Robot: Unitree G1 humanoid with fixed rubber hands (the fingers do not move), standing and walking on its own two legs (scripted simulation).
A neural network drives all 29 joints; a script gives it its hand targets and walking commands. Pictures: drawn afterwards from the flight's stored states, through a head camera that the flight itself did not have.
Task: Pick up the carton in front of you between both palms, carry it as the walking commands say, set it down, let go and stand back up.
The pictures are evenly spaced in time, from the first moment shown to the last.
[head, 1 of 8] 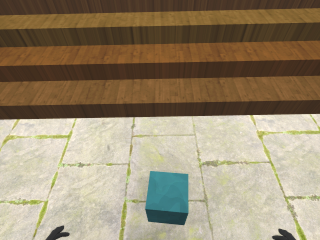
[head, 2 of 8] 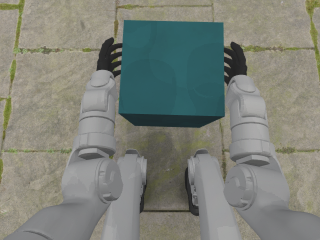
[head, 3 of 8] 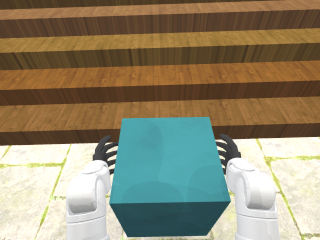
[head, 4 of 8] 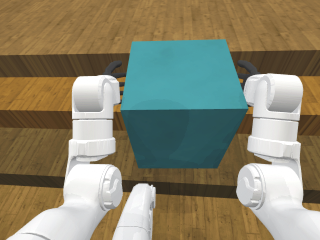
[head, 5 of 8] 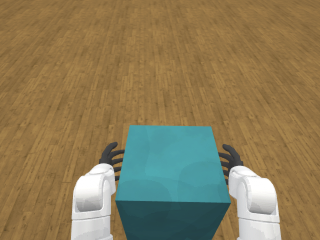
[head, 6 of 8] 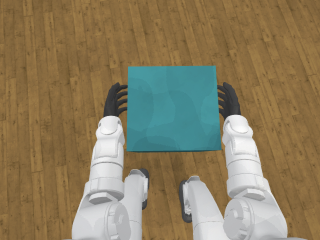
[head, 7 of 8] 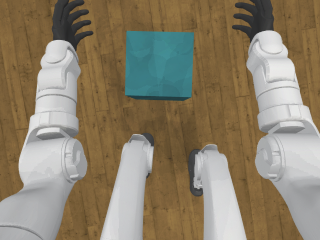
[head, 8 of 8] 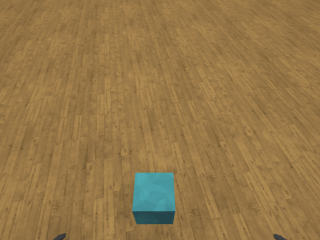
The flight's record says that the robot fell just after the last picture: no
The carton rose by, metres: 2.10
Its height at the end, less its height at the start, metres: +1.33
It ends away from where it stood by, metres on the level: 4.69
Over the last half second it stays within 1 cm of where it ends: yes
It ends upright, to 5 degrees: yes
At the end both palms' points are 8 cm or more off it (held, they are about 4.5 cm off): yes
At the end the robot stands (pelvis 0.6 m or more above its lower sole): yes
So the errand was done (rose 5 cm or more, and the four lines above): yes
